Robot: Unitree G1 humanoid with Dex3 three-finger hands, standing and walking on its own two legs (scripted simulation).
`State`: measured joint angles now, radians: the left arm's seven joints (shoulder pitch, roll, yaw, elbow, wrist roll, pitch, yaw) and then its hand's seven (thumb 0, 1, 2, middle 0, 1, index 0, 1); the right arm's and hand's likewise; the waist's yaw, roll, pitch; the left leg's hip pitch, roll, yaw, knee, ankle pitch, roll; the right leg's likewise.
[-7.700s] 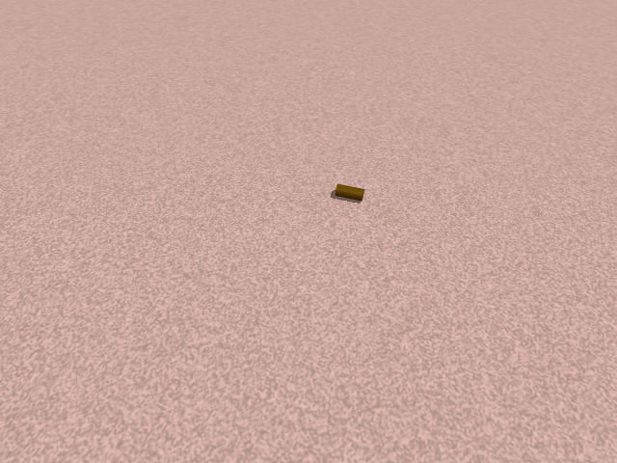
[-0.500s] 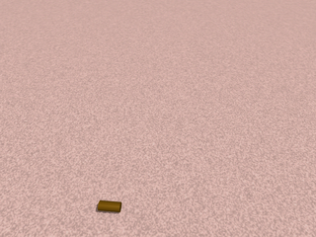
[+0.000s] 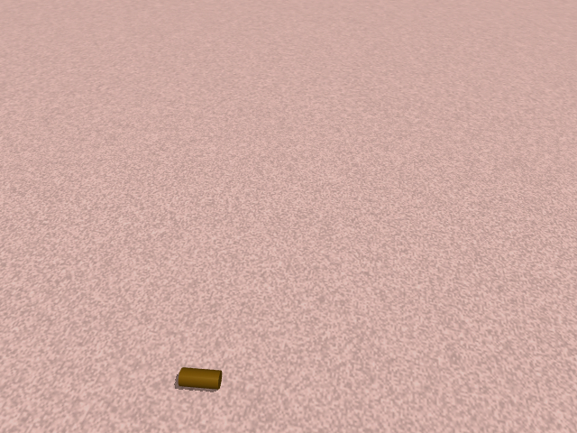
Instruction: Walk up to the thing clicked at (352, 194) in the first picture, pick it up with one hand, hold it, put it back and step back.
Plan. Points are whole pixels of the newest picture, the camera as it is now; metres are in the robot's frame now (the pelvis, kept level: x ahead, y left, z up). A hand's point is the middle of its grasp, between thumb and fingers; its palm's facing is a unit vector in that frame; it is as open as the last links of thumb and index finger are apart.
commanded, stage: stand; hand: left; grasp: from above
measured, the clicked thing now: (200, 378) +0.42 +0.29 -0.76
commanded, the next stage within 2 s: rise first in 0.78 s
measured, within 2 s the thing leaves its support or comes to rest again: neither
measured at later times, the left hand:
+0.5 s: hand out of the picture +0.07 +0.25 -0.16, palm faces -0.03 -0.94 -0.34, open 7.4 cm
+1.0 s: hand out of the picture +0.11 +0.25 -0.16, palm faces +0.03 -0.94 -0.33, open 7.7 cm
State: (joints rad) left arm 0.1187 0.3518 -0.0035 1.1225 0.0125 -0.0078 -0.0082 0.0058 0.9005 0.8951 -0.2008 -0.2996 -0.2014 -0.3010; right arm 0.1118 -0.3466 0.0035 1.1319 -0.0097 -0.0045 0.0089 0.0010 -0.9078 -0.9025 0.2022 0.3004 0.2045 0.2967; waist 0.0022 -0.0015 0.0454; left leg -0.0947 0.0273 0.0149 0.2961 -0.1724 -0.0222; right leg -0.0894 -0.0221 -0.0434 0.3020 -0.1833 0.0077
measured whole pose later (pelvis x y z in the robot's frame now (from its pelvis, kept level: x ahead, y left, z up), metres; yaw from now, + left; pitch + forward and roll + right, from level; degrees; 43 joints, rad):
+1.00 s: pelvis -0.01 +0.00 -0.01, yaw +1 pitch +2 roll +0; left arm 0.04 0.32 0.06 1.07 0.01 -0.02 0.00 0.01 0.80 0.90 -0.21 -0.39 -0.20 -0.39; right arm 0.17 -0.32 0.00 0.94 0.05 -0.03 -0.03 0.00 -0.91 -0.90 0.20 0.30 0.20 0.30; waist 0.00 0.01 0.06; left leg -0.23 0.02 0.00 0.41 -0.21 -0.02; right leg -0.22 -0.03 -0.05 0.41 -0.22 0.01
